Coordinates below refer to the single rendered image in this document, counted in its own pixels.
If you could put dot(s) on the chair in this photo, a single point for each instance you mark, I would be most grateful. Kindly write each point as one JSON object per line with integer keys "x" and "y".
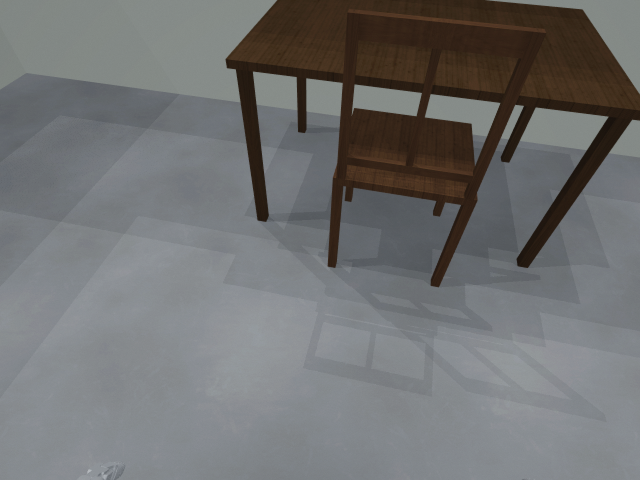
{"x": 415, "y": 156}

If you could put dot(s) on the table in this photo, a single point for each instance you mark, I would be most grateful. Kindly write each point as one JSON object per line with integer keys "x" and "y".
{"x": 574, "y": 71}

